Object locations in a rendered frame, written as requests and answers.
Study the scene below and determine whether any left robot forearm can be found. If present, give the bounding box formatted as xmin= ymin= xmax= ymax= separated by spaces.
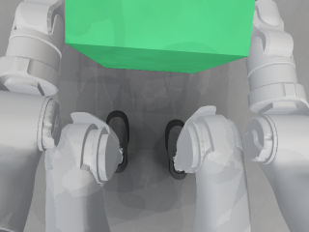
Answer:
xmin=0 ymin=0 xmax=66 ymax=97

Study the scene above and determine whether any robot right upper arm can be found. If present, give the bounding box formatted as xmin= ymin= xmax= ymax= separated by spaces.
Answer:
xmin=242 ymin=114 xmax=309 ymax=232

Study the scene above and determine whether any robot left upper arm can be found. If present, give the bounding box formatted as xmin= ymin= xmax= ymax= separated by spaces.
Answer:
xmin=0 ymin=90 xmax=63 ymax=232

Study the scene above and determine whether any right robot forearm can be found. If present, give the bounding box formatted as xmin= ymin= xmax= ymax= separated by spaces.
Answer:
xmin=244 ymin=0 xmax=309 ymax=116

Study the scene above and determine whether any carton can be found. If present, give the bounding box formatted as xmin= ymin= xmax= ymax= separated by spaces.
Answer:
xmin=65 ymin=0 xmax=256 ymax=73

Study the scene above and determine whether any right robot thigh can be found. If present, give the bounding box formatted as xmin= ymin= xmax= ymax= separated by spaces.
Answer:
xmin=181 ymin=114 xmax=252 ymax=232

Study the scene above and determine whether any left robot shin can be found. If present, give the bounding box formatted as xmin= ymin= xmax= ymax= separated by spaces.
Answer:
xmin=44 ymin=112 xmax=124 ymax=174

